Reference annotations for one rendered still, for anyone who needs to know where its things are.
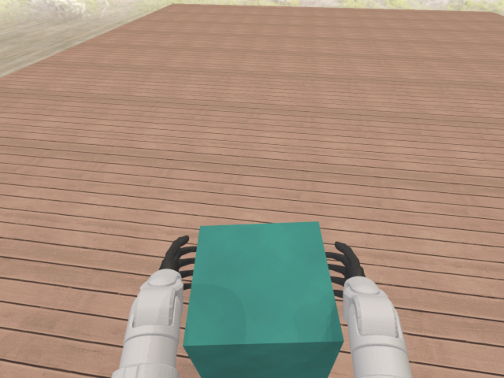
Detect robot left hand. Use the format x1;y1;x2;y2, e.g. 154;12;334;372
159;235;197;290

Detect right robot forearm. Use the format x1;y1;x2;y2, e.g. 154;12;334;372
343;276;413;378

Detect carton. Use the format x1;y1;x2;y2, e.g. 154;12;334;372
183;221;344;378

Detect robot right hand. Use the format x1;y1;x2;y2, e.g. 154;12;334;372
325;242;365;298

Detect left robot forearm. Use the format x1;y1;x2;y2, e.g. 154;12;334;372
111;269;183;378

